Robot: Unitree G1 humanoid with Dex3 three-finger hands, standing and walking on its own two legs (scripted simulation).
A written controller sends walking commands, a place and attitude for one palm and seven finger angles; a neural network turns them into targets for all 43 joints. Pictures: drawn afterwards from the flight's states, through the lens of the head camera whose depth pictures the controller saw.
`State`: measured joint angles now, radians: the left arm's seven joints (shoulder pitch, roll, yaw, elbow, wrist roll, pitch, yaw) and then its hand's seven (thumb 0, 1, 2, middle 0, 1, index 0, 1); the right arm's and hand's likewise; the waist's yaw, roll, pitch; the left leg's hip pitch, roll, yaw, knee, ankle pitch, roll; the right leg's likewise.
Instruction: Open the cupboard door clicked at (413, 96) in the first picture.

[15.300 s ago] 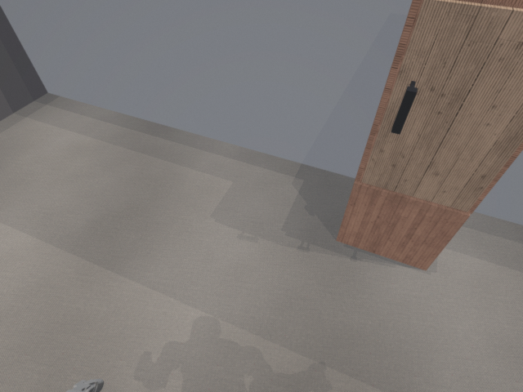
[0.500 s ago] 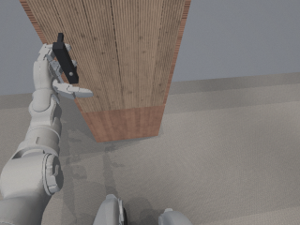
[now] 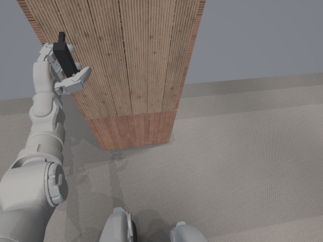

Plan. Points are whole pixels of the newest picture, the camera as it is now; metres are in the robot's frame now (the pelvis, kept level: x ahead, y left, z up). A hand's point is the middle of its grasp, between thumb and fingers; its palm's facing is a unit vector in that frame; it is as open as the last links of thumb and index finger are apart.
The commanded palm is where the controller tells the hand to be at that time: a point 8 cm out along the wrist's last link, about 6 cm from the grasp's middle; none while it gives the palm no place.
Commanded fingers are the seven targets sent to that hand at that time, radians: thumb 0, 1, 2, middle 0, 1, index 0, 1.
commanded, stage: close the thumb around the handle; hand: left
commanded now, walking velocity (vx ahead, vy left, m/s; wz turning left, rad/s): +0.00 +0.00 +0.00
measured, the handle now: (70, 61) +0.55 +0.20 +0.08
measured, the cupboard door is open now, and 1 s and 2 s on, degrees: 0 25 46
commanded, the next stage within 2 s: pull the door open along its arc in 0.24 s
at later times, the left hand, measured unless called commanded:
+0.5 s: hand (80, 78) +0.50 +0.17 +0.08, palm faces +0.14 -0.99 +0.01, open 5.7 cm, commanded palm +0.45 +0.21 +0.08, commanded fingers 0.00 0.90 0.90 -0.40 -1.35 -0.40 -1.35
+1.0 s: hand (106, 119) +0.38 +0.10 +0.08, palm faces +0.46 -0.89 +0.06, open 6.2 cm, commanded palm +0.32 +0.14 +0.08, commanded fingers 0.00 0.90 0.90 -0.40 -1.35 -0.40 -1.35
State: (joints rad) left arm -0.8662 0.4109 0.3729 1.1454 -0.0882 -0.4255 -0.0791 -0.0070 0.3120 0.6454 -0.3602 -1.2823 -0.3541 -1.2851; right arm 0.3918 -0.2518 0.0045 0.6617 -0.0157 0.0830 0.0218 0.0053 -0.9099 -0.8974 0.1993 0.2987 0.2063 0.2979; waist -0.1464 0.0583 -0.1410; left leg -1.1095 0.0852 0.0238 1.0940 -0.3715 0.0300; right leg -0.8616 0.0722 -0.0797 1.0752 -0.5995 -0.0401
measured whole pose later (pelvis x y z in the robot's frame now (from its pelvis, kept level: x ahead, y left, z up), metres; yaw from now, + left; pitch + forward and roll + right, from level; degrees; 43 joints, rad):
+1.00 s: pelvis +0.01 -0.01 +0.01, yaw +2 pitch +15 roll -1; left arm -0.26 -0.09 0.02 0.46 0.02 -0.34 0.56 0.00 0.66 0.76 -0.34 -1.34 -0.35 -1.30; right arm 0.22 -0.21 -0.02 0.57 -0.06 0.07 0.07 0.01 -0.91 -0.90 0.20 0.30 0.20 0.30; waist -0.03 0.05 -0.18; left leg -0.92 0.05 0.04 1.02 -0.37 0.02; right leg -0.69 0.04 -0.06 1.03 -0.61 -0.05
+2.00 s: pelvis +0.03 -0.08 +0.02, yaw +4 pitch +12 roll +4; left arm 0.22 -0.09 -0.20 0.05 0.03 -0.22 0.53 0.00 -0.07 0.48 -0.32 -1.23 -0.33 -1.25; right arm 0.22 -0.22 0.00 0.56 -0.06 0.01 0.02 0.01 -0.91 -0.90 0.20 0.30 0.20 0.30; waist 0.00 0.04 -0.18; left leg -0.80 0.00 -0.07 0.95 -0.37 -0.03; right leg -0.59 0.05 -0.09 1.03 -0.66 -0.11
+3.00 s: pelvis +0.00 +0.00 +0.01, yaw -1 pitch +12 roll -1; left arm 0.31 -0.02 -0.35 -0.04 0.07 -0.31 0.28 -0.02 -0.50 0.30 -0.18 -0.31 -0.17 -0.31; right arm 0.26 -0.20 0.02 0.41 -0.01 0.06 0.04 0.01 -0.91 -0.90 0.20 0.30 0.20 0.30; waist -0.02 0.06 -0.16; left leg -0.87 0.00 -0.01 1.06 -0.40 0.00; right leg -0.65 0.04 -0.02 1.09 -0.64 -0.03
